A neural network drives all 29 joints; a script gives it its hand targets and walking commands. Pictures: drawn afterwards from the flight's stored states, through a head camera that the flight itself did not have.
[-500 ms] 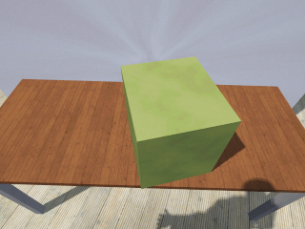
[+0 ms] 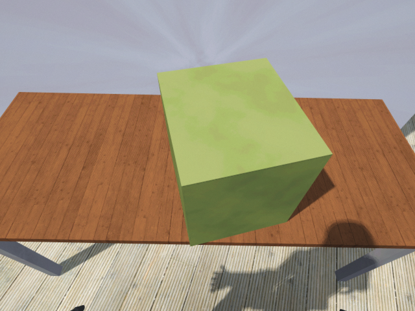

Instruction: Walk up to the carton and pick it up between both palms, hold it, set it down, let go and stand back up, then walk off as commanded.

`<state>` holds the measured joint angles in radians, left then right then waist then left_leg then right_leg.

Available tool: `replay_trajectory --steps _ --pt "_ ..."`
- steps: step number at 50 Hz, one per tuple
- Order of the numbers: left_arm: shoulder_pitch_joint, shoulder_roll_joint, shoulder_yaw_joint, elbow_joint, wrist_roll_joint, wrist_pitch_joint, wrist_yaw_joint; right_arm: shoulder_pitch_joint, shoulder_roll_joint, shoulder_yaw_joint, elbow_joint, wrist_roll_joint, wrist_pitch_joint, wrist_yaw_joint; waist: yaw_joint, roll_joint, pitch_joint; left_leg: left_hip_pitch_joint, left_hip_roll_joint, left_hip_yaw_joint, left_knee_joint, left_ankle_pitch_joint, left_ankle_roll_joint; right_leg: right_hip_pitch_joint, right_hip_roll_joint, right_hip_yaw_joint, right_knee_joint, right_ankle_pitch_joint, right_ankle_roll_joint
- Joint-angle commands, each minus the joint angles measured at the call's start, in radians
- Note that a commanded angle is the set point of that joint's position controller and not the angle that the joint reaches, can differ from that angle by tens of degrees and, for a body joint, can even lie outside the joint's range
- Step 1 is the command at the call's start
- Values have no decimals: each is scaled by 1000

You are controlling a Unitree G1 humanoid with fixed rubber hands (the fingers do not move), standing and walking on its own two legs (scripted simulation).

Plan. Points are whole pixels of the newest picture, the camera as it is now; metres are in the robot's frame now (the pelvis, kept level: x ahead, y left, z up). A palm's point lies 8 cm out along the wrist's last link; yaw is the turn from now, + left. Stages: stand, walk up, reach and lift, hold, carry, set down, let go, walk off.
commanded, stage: walk off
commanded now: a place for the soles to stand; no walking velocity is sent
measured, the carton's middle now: (227, 154) +0.46 -0.03 -0.02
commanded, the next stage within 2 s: none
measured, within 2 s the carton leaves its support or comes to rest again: neither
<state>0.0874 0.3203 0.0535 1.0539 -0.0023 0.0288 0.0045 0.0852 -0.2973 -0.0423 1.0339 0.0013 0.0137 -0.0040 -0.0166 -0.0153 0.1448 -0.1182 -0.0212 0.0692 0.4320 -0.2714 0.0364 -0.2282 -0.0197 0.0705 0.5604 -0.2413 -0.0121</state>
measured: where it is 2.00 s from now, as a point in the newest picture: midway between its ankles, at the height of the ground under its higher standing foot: outside the picture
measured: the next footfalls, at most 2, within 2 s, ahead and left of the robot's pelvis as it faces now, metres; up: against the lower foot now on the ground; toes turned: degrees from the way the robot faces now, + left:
left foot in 0.98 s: -0.06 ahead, +0.11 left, +0.00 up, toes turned +0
right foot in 1.44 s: -0.23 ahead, -0.14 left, +0.00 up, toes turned +1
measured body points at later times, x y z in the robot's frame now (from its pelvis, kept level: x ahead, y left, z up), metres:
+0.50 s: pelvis -0.04 -0.09 -0.04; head +0.09 -0.12 +0.38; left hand +0.05 +0.22 -0.15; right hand +0.07 -0.39 -0.21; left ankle -0.08 +0.06 -0.68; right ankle -0.02 -0.13 -0.74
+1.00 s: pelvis -0.12 -0.04 -0.07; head -0.03 -0.03 +0.37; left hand -0.07 +0.28 -0.19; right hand +0.06 -0.33 -0.19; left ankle -0.11 +0.11 -0.74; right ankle -0.02 -0.13 -0.74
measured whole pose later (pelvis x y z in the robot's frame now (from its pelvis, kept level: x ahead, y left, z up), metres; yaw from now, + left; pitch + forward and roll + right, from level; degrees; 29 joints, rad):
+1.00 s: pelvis -0.12 -0.04 -0.07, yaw +8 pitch -7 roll -2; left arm 0.17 0.34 0.07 0.80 0.05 -0.01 0.03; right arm 0.08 -0.40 -0.10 0.82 0.00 0.08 -0.01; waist 0.03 0.06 0.34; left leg -0.40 -0.05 -0.17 1.08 -0.57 0.01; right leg -0.48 0.01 -0.07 1.02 -0.41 -0.03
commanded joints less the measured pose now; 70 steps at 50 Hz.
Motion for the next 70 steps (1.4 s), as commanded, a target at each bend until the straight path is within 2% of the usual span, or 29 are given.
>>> replay_trajectory --steps 1,4,6,8,9,10,11,12,13,14,16,20,25,32,40,46,47,49,50,51,52,53,54,57,62,66,68,69,70 --pt "32 218 86 -130 0 24 9 53 -336 -88 -176 -13 0 -34 -25 175 -130 5 411 -342 -38 690 269 -158 67 40 446 -331 -46" --pt "68 256 91 -157 -1 27 10 23 -324 -96 -249 -19 3 -44 -10 183 -182 89 402 -314 77 748 244 -227 48 110 438 -323 -24" --pt "67 265 94 -182 9 22 12 38 -322 -102 -276 -16 8 -50 -17 186 -204 158 398 -330 158 772 219 -252 27 119 329 -325 -20" --pt "80 278 98 -197 22 14 12 38 -322 -104 -295 -7 17 -49 -3 159 -235 137 353 -296 263 745 164 -178 12 101 144 -235 -25" --pt "115 292 103 -198 29 9 13 14 -318 -100 -309 2 23 -45 36 86 -263 53 277 -226 365 624 108 -57 -9 88 2 -10 -38" --pt "158 337 115 -205 38 1 15 -4 -293 -90 -331 16 32 -40 83 -136 -302 -183 95 -105 567 311 24 161 -95 226 -110 472 -80" --pt "154 372 123 -229 47 -3 25 13 -235 -76 -343 22 45 -43 79 -313 -305 -387 -136 -75 732 -485 -35 255 -248 444 -138 809 -122" --pt "108 389 120 -246 46 9 22 27 -280 -85 -325 6 62 -59 78 -215 -286 -340 -143 -201 832 -509 -35 108 -308 579 -184 680 -192" --pt "88 387 122 -254 45 12 27 17 -296 -96 -317 3 67 -64 77 -150 -231 -356 -130 -247 874 -482 -33 60 -302 591 -169 569 -188" --pt "89 374 114 -257 39 13 37 17 -309 -96 -308 8 73 -61 78 -118 -223 -383 -127 -306 892 -457 -17 107 -254 503 -135 568 -131" --pt "54 310 105 -275 31 5 50 107 -316 -109 -279 14 67 -58 42 -151 -280 -488 -120 -333 869 -357 -17 327 -172 337 -41 607 -22" --pt "74 276 104 -301 25 -2 50 128 -323 -115 -276 12 59 -58 61 -111 -335 -526 -96 -296 853 -301 -45 464 -212 365 26 608 -68" --pt "122 277 106 -319 27 -22 58 78 -318 -110 -302 4 55 -51 84 -95 -260 -531 -83 -306 848 -296 -38 411 -224 398 24 659 -52" --pt "136 289 110 -337 33 -49 62 92 -310 -110 -296 -5 56 -43 63 -25 -225 -520 -52 -331 809 -290 -27 325 -258 451 3 614 -41" --pt "139 320 112 -343 48 -67 55 84 -314 -117 -288 -4 56 -32 41 -57 -205 -430 -17 -325 740 -302 -2 149 -293 474 -26 523 -75" --pt "108 330 110 -359 52 -70 46 107 -319 -120 -281 -7 51 -16 21 -106 -230 -324 7 -261 654 -313 13 15 -293 433 -4 400 -125" --pt "94 328 107 -363 51 -68 44 120 -321 -121 -277 -9 47 -13 11 -121 -235 -283 18 -241 605 -305 18 -21 -279 405 14 368 -129" --pt "36 320 97 -377 45 -59 37 182 -318 -125 -263 -18 34 -6 -44 -123 -255 -101 45 -199 398 -191 44 -164 -216 291 109 253 -118" --pt "-2 299 90 -393 39 -55 34 206 -337 -131 -259 -24 26 -3 -73 -39 -264 -19 88 -303 282 -165 86 -290 -135 189 222 119 -103" --pt "-37 279 90 -403 35 -50 34 240 -397 -143 -257 -28 26 -7 -107 170 -252 -81 262 -606 62 -75 179 -346 62 3 511 -190 -35" --pt "-75 280 91 -399 37 -47 40 195 -432 -146 -252 -27 23 -9 -110 262 -191 -191 338 -836 -60 5 261 -318 194 -9 752 -494 -10" --pt "-49 302 94 -378 36 -47 42 138 -440 -141 -265 -35 18 -16 -88 236 -147 -246 349 -906 -59 -27 295 -317 194 85 809 -483 -11" --pt "-15 308 95 -360 32 -46 38 107 -413 -129 -286 -37 15 -21 -66 213 -119 -252 340 -865 -46 -60 279 -335 179 111 820 -439 -10" --pt "101 300 104 -300 14 -32 33 -10 -345 -101 -308 -22 7 -37 1 159 -72 -175 326 -639 10 -48 234 -430 165 129 889 -334 -17" --pt "86 315 108 -322 19 -33 24 91 -342 -106 -320 -19 -6 -41 -41 210 -78 -86 333 -600 74 181 251 -393 127 116 793 -377 2" --pt "98 311 110 -334 22 -24 7 141 -356 -115 -332 -23 -5 -39 -54 235 -146 -47 335 -566 70 119 236 -346 97 82 597 -420 -7" --pt "134 314 110 -327 22 -19 -2 141 -372 -122 -342 -24 -2 -38 -42 256 -199 -69 346 -550 66 73 223 -276 73 48 468 -441 -22" --pt "177 313 112 -315 21 -16 -9 126 -378 -125 -350 -23 2 -36 -22 260 -228 -112 339 -523 64 40 201 -201 60 24 368 -442 -36" --pt "250 305 114 -292 19 -13 -16 91 -382 -127 -360 -22 9 -32 19 250 -265 -195 296 -447 93 -12 150 -62 53 5 205 -390 -58"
